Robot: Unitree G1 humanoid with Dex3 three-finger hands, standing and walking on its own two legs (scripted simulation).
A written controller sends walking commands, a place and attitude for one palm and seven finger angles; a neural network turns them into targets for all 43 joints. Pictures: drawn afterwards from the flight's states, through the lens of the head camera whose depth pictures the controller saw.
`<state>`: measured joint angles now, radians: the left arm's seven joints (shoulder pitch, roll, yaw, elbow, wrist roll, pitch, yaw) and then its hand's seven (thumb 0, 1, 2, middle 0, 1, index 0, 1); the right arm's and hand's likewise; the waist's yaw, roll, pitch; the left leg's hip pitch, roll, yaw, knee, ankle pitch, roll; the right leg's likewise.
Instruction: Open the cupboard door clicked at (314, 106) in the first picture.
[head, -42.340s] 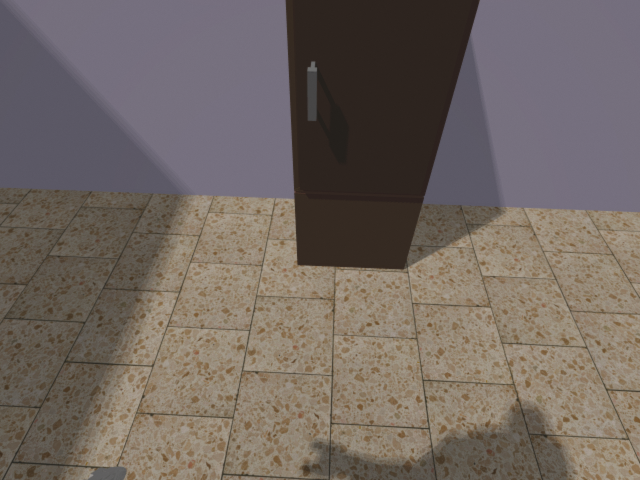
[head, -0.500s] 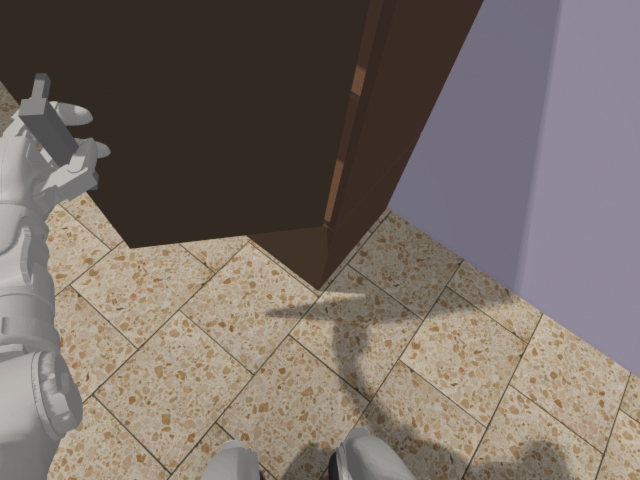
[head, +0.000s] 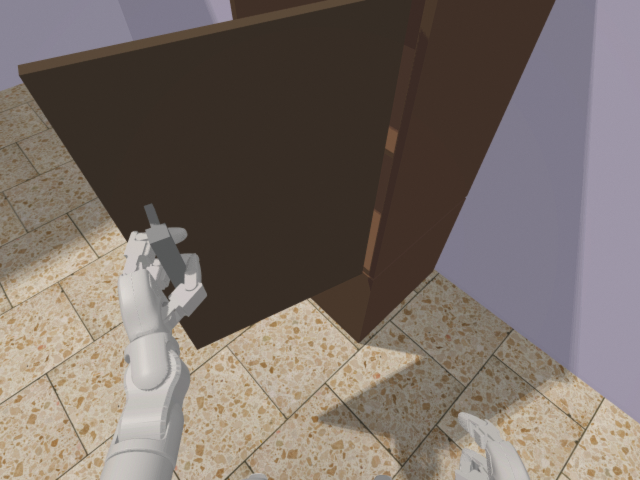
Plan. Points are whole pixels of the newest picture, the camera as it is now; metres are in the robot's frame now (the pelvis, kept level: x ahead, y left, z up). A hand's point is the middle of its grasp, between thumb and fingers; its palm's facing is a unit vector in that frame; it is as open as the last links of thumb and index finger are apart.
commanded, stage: pull the door open along its arc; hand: left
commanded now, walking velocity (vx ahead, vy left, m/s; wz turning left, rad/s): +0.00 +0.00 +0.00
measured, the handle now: (169, 252) +0.39 +0.21 +0.06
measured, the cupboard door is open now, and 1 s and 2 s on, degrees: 74 88 88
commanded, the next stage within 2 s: open thumb and fingers to let go in 0.26 s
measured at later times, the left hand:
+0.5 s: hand (236, 327) +0.29 +0.11 +0.05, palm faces +0.41 -0.91 -0.02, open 6.4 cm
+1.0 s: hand (226, 329) +0.28 +0.12 +0.06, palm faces +0.38 -0.92 +0.01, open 14.0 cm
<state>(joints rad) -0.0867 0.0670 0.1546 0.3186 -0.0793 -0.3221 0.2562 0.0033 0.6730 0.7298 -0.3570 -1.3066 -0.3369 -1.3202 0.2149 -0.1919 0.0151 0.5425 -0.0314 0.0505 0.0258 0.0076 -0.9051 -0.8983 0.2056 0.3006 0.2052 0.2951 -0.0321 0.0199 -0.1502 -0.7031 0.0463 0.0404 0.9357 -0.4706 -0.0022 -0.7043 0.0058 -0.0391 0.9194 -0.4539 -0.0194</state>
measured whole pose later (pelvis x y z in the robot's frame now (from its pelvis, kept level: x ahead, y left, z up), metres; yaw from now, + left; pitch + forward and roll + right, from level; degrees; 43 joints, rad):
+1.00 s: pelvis -0.02 -0.02 +0.00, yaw +3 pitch +11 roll +0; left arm 0.04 -0.01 -0.05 0.22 -0.02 -0.36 0.38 -0.01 -0.43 0.33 -0.28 -1.05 -0.27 -1.06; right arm 0.21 -0.21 0.00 0.59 -0.06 -0.01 -0.01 0.01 -0.90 -0.90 0.21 0.30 0.21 0.30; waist 0.00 0.03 -0.12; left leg -0.69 0.02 0.00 0.95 -0.44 -0.02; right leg -0.68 -0.02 -0.08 0.96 -0.46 -0.04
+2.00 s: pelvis -0.01 +0.01 -0.01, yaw +2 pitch +11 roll -1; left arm 0.31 0.18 0.00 -0.05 -0.17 -0.31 -0.14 -0.02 -0.50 0.30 -0.15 -0.30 -0.14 -0.30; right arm 0.25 -0.22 0.03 0.48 0.01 -0.09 -0.02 0.01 -0.90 -0.90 0.21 0.30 0.21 0.30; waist 0.00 0.04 -0.12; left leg -0.73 0.02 0.01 1.02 -0.49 0.01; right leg -0.70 -0.02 -0.07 0.99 -0.48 -0.01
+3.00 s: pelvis -0.02 +0.01 +0.00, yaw +3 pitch +7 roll -3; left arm 0.47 0.30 0.24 -0.21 -0.34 -0.16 -0.33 -0.02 -0.50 0.30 -0.15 -0.30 -0.15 -0.30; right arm 0.28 -0.24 0.05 0.49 0.05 -0.17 -0.08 0.01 -0.90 -0.90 0.21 0.30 0.21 0.30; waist 0.00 0.06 -0.12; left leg -0.61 0.03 -0.02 0.95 -0.47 0.02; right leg -0.56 -0.01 -0.09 0.88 -0.44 0.00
